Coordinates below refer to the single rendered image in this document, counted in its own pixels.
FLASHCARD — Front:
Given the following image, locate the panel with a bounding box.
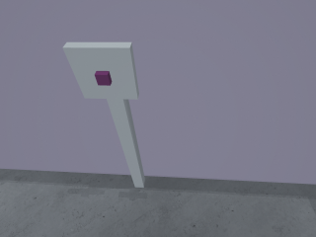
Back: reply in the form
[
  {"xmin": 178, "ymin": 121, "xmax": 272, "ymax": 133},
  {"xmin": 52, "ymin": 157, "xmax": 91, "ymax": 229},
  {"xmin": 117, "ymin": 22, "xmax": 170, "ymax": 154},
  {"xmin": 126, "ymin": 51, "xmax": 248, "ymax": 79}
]
[{"xmin": 63, "ymin": 41, "xmax": 145, "ymax": 188}]

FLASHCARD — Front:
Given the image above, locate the button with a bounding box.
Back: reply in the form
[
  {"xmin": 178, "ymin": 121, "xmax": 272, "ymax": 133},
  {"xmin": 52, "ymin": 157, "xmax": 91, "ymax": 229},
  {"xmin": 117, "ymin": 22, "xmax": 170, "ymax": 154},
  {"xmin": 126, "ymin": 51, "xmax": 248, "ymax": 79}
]
[{"xmin": 95, "ymin": 71, "xmax": 113, "ymax": 86}]

